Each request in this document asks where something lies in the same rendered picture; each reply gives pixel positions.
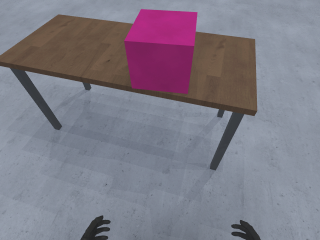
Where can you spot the table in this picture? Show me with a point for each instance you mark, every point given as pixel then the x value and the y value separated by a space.
pixel 92 51

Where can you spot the right robot hand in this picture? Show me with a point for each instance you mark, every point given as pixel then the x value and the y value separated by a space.
pixel 250 233

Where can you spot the carton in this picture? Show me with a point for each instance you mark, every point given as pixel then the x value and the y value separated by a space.
pixel 159 49

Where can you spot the left robot hand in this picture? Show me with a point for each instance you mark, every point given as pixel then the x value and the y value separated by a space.
pixel 93 230

